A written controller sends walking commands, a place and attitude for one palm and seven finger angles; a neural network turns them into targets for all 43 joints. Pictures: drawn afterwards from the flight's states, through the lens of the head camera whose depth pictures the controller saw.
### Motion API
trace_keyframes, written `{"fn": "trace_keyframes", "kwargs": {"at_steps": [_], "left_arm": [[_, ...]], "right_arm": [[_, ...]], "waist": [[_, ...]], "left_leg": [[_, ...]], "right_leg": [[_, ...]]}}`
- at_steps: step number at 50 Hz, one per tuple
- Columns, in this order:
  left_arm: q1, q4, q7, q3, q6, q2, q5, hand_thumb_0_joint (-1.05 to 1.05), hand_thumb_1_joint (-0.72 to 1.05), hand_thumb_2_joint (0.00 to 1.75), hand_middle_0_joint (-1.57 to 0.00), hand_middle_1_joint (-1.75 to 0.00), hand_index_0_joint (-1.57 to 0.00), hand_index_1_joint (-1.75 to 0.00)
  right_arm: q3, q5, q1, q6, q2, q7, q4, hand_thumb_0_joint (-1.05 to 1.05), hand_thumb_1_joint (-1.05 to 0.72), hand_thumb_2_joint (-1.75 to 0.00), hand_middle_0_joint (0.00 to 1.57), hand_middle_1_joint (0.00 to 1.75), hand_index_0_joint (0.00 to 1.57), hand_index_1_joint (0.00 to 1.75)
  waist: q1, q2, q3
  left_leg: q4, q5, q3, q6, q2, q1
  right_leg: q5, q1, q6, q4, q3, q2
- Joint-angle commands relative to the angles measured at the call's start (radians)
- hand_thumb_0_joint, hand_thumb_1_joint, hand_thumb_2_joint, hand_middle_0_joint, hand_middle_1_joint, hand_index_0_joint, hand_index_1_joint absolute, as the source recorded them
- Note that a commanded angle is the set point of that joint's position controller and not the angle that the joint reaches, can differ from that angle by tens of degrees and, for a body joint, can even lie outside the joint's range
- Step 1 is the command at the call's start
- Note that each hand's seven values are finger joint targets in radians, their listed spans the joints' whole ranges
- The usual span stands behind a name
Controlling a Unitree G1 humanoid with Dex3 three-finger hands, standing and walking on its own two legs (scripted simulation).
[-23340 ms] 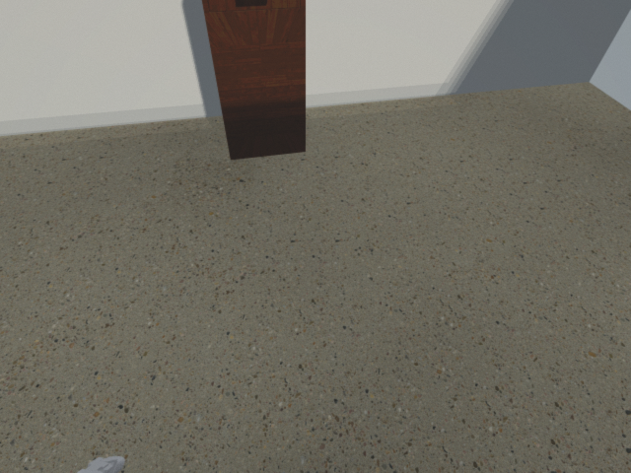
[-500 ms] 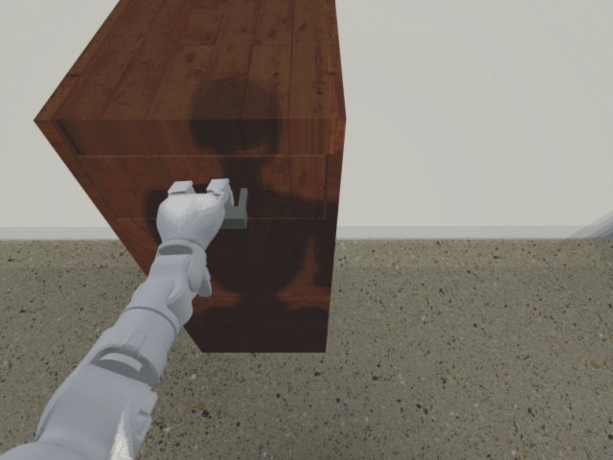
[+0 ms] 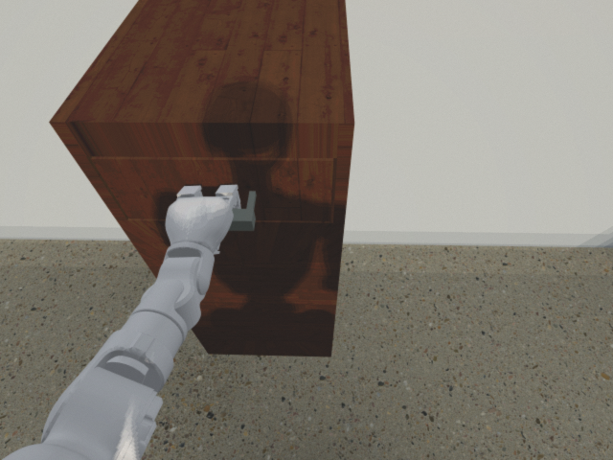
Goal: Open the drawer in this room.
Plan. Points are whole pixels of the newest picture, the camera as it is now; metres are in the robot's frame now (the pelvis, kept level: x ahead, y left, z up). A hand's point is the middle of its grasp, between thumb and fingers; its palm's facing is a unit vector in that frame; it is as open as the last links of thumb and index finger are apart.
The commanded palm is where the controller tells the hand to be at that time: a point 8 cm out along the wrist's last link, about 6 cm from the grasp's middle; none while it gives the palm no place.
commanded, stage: close the thumb around the handle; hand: left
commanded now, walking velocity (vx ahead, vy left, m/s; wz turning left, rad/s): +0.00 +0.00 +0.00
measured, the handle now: (217, 208) +0.47 +0.15 +0.04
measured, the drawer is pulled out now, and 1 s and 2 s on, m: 0.00 0.02 0.22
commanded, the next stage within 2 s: pull the drawer open in 0.10 s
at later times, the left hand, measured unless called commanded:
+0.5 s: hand (210, 249) +0.41 +0.15 +0.01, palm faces -0.03 -0.07 -1.00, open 5.6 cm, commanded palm +0.36 +0.15 +0.07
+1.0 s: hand (208, 256) +0.40 +0.15 +0.01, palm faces -0.04 -0.05 -1.00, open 5.7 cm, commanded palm +0.38 +0.15 +0.07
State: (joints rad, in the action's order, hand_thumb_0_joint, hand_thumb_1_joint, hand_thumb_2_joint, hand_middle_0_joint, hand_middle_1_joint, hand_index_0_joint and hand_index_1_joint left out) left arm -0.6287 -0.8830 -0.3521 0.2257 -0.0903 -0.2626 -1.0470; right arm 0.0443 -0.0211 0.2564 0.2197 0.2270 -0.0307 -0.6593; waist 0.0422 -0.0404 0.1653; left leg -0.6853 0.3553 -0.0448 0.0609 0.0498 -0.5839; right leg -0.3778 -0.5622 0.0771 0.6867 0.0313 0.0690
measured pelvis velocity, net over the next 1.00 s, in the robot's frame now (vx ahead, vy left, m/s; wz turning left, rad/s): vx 0.00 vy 0.00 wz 0.01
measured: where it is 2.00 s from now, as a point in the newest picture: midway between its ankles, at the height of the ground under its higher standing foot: outside the picture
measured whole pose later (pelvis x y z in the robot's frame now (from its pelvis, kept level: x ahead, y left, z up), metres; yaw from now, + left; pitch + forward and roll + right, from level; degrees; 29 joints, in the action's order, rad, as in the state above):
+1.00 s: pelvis +0.00 +0.00 +0.00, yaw +1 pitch +13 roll +1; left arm -0.51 -0.74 -0.32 0.25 -0.09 -0.26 -1.05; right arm 0.04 -0.02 0.20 0.22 0.22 -0.02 -0.64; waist 0.01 -0.04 0.16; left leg -0.69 0.36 -0.03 0.05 0.05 -0.55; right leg -0.39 -0.53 0.08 0.69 0.04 0.07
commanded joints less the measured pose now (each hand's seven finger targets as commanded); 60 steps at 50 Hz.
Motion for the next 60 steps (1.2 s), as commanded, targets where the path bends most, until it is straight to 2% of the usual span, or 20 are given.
{"fn": "trace_keyframes", "kwargs": {"at_steps": [1,3,10,16,20,22,26,28,30,33,36,37,43,46,48,51,55,57,59,60], "left_arm": [[-0.392,0.205,-0.039,-0.043,0.017,-0.107,-0.005,0.0,0.9,0.9,-0.4,-1.35,-0.4,-1.35],[-0.419,0.206,-0.039,-0.037,0.021,-0.099,0.001,0.0,0.9,0.9,-0.4,-1.35,-0.4,-1.35],[-0.405,0.209,-0.04,-0.056,0.026,-0.123,0.008,0.0,0.9,0.9,-0.4,-1.35,-0.4,-1.35],[-0.268,0.258,-0.027,-0.038,0.026,-0.084,0.016,0.0,0.9,0.9,-0.4,-1.35,-0.4,-1.35],[-0.137,0.341,-0.016,-0.068,0.023,-0.114,0.021,0.0,0.9,0.9,-0.4,-1.35,-0.4,-1.35],[-0.084,0.393,-0.011,-0.042,0.016,-0.085,0.022,0.0,0.9,0.9,-0.4,-1.35,-0.4,-1.35],[0.069,0.528,-0.011,-0.048,0.0,-0.086,0.022,0.0,0.9,0.9,-0.4,-1.35,-0.4,-1.35],[-0.232,0.473,-0.023,-0.008,-0.017,-0.088,-0.005,0.0,0.9,0.9,-0.4,-1.35,-0.4,-1.35],[-0.2,0.424,-0.038,-0.05,-0.036,-0.13,-0.022,0.0,0.9,0.9,-0.4,-1.35,-0.4,-1.35],[-0.241,0.441,-0.033,-0.009,-0.047,-0.087,-0.013,0.0,0.9,0.9,-0.4,-1.35,-0.4,-1.35],[-0.241,0.403,-0.018,-0.006,-0.045,-0.071,0.008,0.0,0.9,0.9,-0.4,-1.35,-0.4,-1.35],[-0.247,0.397,-0.015,-0.032,-0.04,-0.103,0.009,0.0,0.9,0.9,-0.4,-1.35,-0.4,-1.35],[-0.26,0.373,-0.002,-0.053,0.006,-0.127,0.003,0.0,0.9,0.9,-0.4,-1.35,-0.4,-1.35],[-0.291,0.365,-0.012,-0.015,0.022,-0.079,-0.008,0.0,0.9,0.9,-0.4,-1.35,-0.4,-1.35],[-0.29,0.348,-0.023,-0.068,0.025,-0.143,-0.017,0.0,0.9,0.9,-0.4,-1.35,-0.4,-1.35],[-0.31,0.342,-0.034,-0.044,0.028,-0.108,-0.011,0.0,0.9,0.9,-0.4,-1.35,-0.4,-1.35],[-0.144,0.382,-0.029,-0.056,0.022,-0.1,0.011,0.0,0.9,0.9,-0.4,-1.35,-0.4,-1.35],[-0.06,0.438,-0.022,-0.022,0.017,-0.056,0.023,0.0,0.9,0.9,-0.4,-1.35,-0.4,-1.35],[0.038,0.456,-0.015,-0.067,0.005,-0.105,0.027,0.0,0.9,0.9,-0.4,-1.35,-0.4,-1.35],[0.054,0.498,-0.011,-0.051,0.001,-0.092,0.028,0.0,0.9,0.9,-0.4,-1.35,-0.4,-1.35]], "right_arm": [[0.051,0.008,0.033,-0.02,0.128,-0.005,0.096,0.0,-0.9,-0.9,0.2,0.3,0.2,0.3],[0.054,0.008,0.034,-0.02,0.129,-0.001,0.088,0.0,-0.9,-0.9,0.2,0.3,0.2,0.3],[0.054,0.008,0.038,-0.022,0.133,0.0,0.084,0.0,-0.9,-0.9,0.2,0.3,0.2,0.3],[0.055,0.007,0.017,-0.019,0.129,0.012,0.109,0.0,-0.9,-0.9,0.2,0.3,0.2,0.3],[0.054,0.007,0.001,-0.017,0.132,0.019,0.131,0.0,-0.9,-0.9,0.2,0.3,0.2,0.3],[0.053,0.006,-0.015,-0.017,0.131,0.025,0.139,0.0,-0.9,-0.9,0.2,0.3,0.2,0.3],[0.052,0.006,-0.049,-0.024,0.129,0.04,0.16,0.0,-0.9,-0.9,0.2,0.3,0.2,0.3],[0.051,0.002,-0.025,-0.02,0.132,0.026,0.109,0.0,-0.9,-0.9,0.2,0.3,0.2,0.3],[0.052,0.006,-0.031,-0.021,0.131,0.017,0.107,0.0,-0.9,-0.9,0.2,0.3,0.2,0.3],[0.051,0.008,-0.038,-0.018,0.127,0.015,0.103,0.0,-0.9,-0.9,0.2,0.3,0.2,0.3],[0.046,0.007,-0.049,-0.012,0.124,0.009,0.106,0.0,-0.9,-0.9,0.2,0.3,0.2,0.3],[0.044,0.007,-0.052,-0.011,0.126,0.005,0.105,0.0,-0.9,-0.9,0.2,0.3,0.2,0.3],[0.04,0.011,-0.052,-0.014,0.122,-0.004,0.113,0.0,-0.9,-0.9,0.2,0.3,0.2,0.3],[0.042,0.01,-0.049,-0.017,0.112,-0.001,0.115,0.0,-0.9,-0.9,0.2,0.3,0.2,0.3],[0.044,0.012,-0.041,-0.018,0.12,-0.004,0.108,0.0,-0.9,-0.9,0.2,0.3,0.2,0.3],[0.046,0.009,-0.033,-0.021,0.115,-0.003,0.11,0.0,-0.9,-0.9,0.2,0.3,0.2,0.3],[0.047,0.004,-0.046,-0.02,0.119,0.009,0.133,0.0,-0.9,-0.9,0.2,0.3,0.2,0.3],[0.048,0.003,-0.06,-0.024,0.117,0.019,0.149,0.0,-0.9,-0.9,0.2,0.3,0.2,0.3],[0.045,0.001,-0.068,-0.022,0.126,0.021,0.157,0.0,-0.9,-0.9,0.2,0.3,0.2,0.3],[0.043,0.0,-0.076,-0.023,0.126,0.023,0.166,0.0,-0.9,-0.9,0.2,0.3,0.2,0.3]], "waist": [[0.017,0.04,0.347],[0.031,0.056,0.339],[0.025,0.061,0.337],[-0.003,0.056,0.338],[-0.033,0.072,0.36],[-0.029,0.09,0.337],[-0.049,0.059,0.341],[0.034,0.074,0.261],[-0.001,0.04,0.286],[0.004,0.027,0.339],[0.003,0.073,0.319],[0.001,0.082,0.319],[-0.011,0.084,0.322],[0.001,0.055,0.304],[-0.008,0.057,0.328],[-0.003,0.052,0.329],[-0.035,0.078,0.338],[-0.041,0.071,0.328],[-0.054,0.108,0.304],[-0.054,0.092,0.294]], "left_leg": [[0.012,-0.452,0.044,-0.004,-0.011,0.228],[0.007,-0.452,0.049,-0.003,-0.013,0.228],[0.01,-0.433,0.045,0.0,-0.008,0.214],[0.02,-0.454,0.039,-0.002,-0.008,0.221],[0.03,-0.489,0.036,-0.002,-0.008,0.214],[0.034,-0.492,0.036,-0.003,-0.008,0.209],[0.029,-0.577,0.041,-0.005,-0.013,0.25],[0.019,-0.495,0.049,-0.007,-0.015,0.233],[0.024,-0.473,0.044,-0.008,-0.011,0.255],[0.013,-0.523,0.051,-0.011,-0.011,0.29],[0.017,-0.501,0.049,-0.006,-0.008,0.273],[0.017,-0.491,0.048,-0.005,-0.007,0.265],[0.016,-0.471,0.046,-0.005,0.001,0.233],[0.011,-0.453,0.048,-0.005,-0.002,0.242],[0.009,-0.443,0.05,-0.007,-0.003,0.23],[0.011,-0.418,0.049,-0.006,-0.002,0.224],[0.028,-0.424,0.045,-0.006,-0.004,0.213],[0.035,-0.43,0.042,-0.005,-0.004,0.217],[0.048,-0.408,0.04,-0.005,-0.004,0.192],[0.054,-0.407,0.037,-0.006,-0.004,0.191]], "right_leg": [[0.473,0.156,-0.028,-0.054,-0.06,-0.025],[0.472,0.147,-0.029,-0.054,-0.06,-0.026],[0.49,0.164,-0.032,-0.058,-0.067,-0.027],[0.522,0.197,-0.031,-0.062,-0.067,-0.029],[0.6,0.262,-0.034,-0.055,-0.076,-0.034],[0.638,0.271,-0.04,-0.057,-0.078,-0.039],[0.696,0.279,-0.042,-0.05,-0.084,-0.041],[0.57,0.18,-0.037,-0.058,-0.068,-0.031],[0.506,0.174,-0.028,-0.062,-0.067,-0.024],[0.543,0.183,-0.027,-0.052,-0.063,-0.027],[0.553,0.195,-0.033,-0.057,-0.061,-0.031],[0.561,0.206,-0.034,-0.057,-0.064,-0.033],[0.574,0.225,-0.033,-0.05,-0.072,-0.039],[0.52,0.174,-0.03,-0.052,-0.066,-0.034],[0.504,0.184,-0.028,-0.048,-0.072,-0.033],[0.479,0.175,-0.027,-0.049,-0.067,-0.032],[0.503,0.226,-0.027,-0.058,-0.072,-0.032],[0.533,0.241,-0.031,-0.063,-0.075,-0.035],[0.532,0.271,-0.032,-0.069,-0.083,-0.036],[0.541,0.275,-0.033,-0.071,-0.084,-0.038]]}}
